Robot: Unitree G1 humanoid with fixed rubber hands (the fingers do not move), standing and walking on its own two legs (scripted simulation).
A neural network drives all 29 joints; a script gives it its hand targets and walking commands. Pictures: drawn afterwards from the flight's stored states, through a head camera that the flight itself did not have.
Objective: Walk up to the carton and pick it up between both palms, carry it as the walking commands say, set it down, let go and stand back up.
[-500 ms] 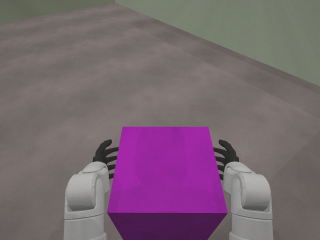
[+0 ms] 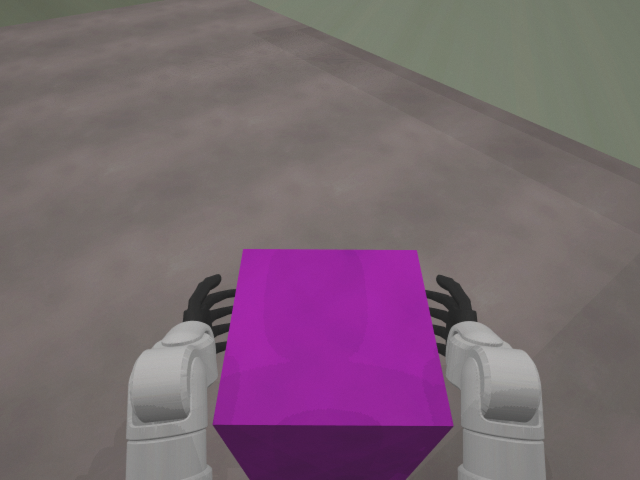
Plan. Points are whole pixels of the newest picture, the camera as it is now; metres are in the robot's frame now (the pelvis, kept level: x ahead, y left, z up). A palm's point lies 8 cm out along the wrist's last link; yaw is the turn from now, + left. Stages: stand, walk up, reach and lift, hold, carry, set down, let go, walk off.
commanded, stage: carry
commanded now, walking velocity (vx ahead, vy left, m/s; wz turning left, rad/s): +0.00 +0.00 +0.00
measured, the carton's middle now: (328, 371) +0.26 +0.00 +0.01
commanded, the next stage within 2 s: none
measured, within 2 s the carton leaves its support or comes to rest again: neither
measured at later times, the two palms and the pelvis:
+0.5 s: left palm (203, 322) +0.28 +0.15 +0.08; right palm (455, 326) +0.28 -0.15 +0.08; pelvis +0.02 +0.01 +0.00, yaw -1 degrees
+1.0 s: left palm (205, 318) +0.29 +0.15 +0.08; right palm (454, 321) +0.29 -0.15 +0.08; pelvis +0.02 +0.01 +0.00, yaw -1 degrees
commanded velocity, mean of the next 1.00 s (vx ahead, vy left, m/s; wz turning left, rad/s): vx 0.00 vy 0.00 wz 0.00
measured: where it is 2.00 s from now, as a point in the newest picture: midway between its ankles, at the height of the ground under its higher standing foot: outside the picture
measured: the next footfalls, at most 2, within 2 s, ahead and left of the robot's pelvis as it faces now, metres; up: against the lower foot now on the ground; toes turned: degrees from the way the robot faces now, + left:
none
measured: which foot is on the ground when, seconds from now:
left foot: down 0.00-1.00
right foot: down 0.00-1.00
